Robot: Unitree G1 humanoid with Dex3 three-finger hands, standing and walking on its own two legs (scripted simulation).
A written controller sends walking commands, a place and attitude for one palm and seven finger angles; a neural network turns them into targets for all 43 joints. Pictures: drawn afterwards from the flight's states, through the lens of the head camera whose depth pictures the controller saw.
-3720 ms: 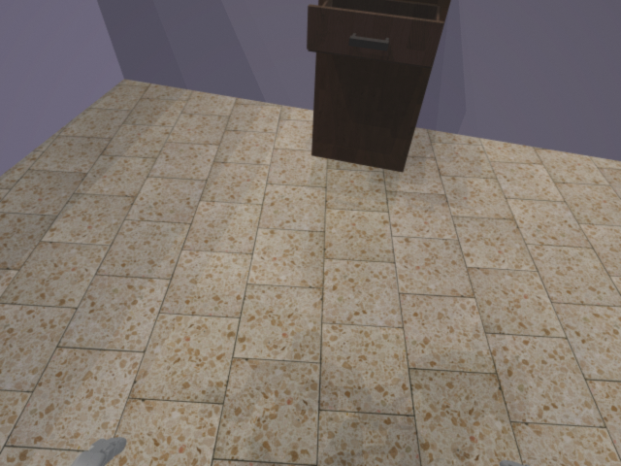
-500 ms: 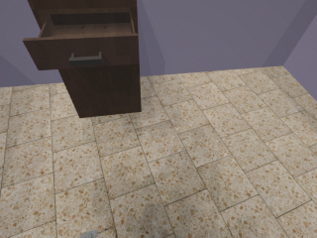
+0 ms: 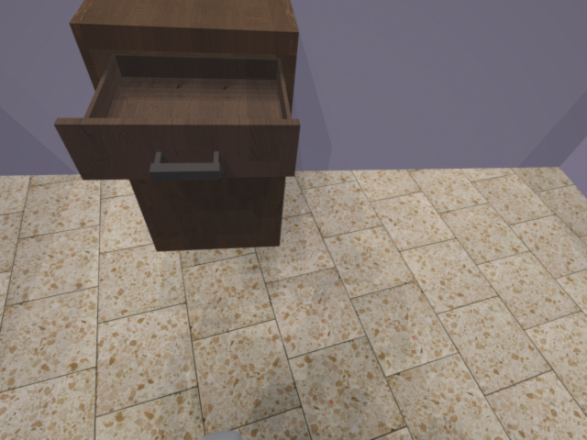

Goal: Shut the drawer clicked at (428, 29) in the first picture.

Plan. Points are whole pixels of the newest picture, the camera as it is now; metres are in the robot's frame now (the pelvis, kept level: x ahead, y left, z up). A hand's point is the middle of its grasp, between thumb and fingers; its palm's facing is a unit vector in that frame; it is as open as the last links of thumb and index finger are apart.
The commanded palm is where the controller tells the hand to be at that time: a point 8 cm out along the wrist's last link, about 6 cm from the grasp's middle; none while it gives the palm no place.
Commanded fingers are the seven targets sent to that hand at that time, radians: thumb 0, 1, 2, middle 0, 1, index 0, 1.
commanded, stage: turn to face it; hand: left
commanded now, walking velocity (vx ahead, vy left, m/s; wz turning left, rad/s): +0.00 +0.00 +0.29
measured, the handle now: (187, 164) +0.58 +0.26 -0.02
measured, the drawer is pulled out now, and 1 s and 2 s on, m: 0.28 0.28 0.28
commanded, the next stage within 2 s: take the last steps up to it in 0.26 s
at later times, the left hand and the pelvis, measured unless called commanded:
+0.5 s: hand out of the picture +0.06 +0.17 -0.15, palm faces +0.20 -0.95 -0.22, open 7.3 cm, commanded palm none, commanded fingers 0.00 0.90 0.90 -0.20 -0.30 -0.20 -0.30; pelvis +0.04 -0.02 +0.01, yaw +9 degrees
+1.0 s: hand (172, 420) +0.16 +0.19 -0.16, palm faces +0.15 -0.97 -0.18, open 7.4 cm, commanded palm none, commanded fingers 0.00 0.90 0.90 -0.20 -0.30 -0.20 -0.30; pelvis +0.14 +0.00 +0.01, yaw +8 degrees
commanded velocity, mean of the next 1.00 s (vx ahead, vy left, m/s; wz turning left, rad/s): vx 0.20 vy -0.03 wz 0.08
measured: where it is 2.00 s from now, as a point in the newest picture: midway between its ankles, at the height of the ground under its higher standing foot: (291, 420)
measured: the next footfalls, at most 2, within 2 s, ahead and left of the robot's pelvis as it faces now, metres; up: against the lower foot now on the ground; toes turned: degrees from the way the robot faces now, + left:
right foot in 0.28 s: +0.10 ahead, -0.13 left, +0.00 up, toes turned +0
left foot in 0.62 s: +0.05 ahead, +0.11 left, +0.00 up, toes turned +16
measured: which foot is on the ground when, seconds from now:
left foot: down 0.00-0.30, up 0.32-0.60, down 0.62-1.00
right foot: up 0.00-0.26, down 0.28-0.62, up 0.64-1.00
